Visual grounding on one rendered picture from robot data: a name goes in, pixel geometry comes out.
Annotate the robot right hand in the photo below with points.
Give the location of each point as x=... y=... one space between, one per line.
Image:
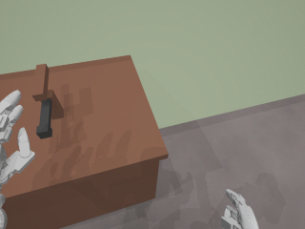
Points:
x=243 y=218

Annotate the robot left hand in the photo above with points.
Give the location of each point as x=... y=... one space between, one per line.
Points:
x=18 y=161

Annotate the counter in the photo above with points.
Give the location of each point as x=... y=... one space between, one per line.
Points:
x=104 y=151

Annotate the tap lever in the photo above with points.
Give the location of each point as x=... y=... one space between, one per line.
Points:
x=44 y=129

